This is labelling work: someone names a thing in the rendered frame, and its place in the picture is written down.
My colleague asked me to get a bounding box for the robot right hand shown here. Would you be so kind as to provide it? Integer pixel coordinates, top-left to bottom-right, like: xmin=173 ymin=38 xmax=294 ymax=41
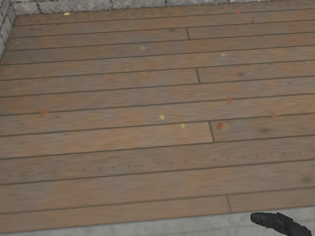
xmin=250 ymin=212 xmax=312 ymax=236

